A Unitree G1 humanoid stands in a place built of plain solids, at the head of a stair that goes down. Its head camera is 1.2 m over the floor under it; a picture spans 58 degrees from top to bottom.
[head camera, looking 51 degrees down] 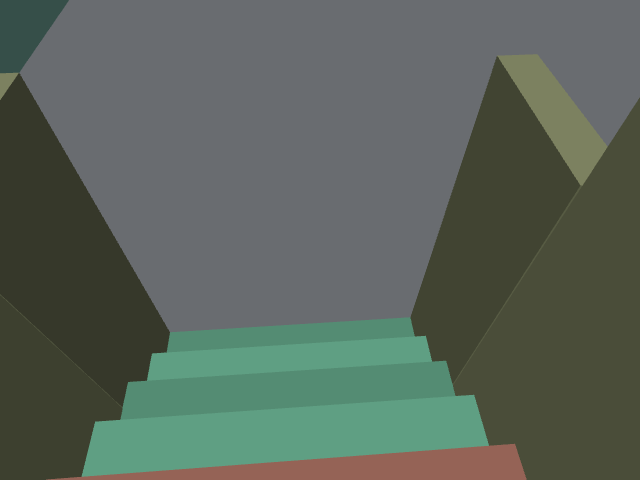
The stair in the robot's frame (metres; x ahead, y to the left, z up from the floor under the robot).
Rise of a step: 0.18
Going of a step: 0.19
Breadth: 1.20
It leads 4 degrees to the left of straight ahead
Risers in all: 5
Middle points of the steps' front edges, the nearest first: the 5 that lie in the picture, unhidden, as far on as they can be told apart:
0.26 0.09 0.00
0.45 0.10 -0.18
0.64 0.11 -0.36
0.83 0.13 -0.54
1.02 0.14 -0.72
